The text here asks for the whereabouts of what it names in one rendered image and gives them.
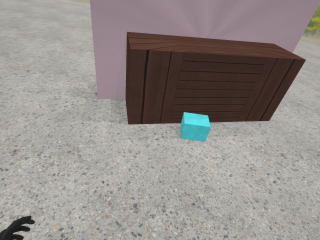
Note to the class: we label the carton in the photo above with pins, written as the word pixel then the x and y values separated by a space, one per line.
pixel 194 127

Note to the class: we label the pedestal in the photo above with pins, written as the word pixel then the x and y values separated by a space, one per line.
pixel 227 80

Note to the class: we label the left robot hand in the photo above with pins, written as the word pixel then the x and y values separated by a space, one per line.
pixel 16 226

